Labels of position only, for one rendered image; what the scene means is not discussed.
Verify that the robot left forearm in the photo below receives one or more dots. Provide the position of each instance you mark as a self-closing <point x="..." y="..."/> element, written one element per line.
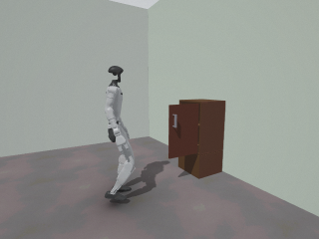
<point x="120" y="121"/>

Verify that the robot right hand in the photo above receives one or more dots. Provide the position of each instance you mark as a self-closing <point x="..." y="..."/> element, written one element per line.
<point x="121" y="142"/>

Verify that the cupboard door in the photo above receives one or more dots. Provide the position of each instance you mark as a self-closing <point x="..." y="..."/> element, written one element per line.
<point x="182" y="139"/>

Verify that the robot right shin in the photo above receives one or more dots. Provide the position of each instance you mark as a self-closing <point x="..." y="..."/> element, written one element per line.
<point x="123" y="176"/>

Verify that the robot left hand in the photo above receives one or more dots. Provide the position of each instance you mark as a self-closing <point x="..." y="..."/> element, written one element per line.
<point x="126" y="131"/>

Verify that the handle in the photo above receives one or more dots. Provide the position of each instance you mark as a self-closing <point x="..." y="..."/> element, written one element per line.
<point x="175" y="121"/>

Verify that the robot right forearm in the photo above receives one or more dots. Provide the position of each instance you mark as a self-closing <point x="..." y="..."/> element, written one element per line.
<point x="112" y="120"/>

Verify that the right robot upper arm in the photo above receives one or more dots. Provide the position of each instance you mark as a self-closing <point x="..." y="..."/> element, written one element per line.
<point x="112" y="92"/>

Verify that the robot head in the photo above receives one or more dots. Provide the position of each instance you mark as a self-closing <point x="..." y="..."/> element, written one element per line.
<point x="115" y="70"/>

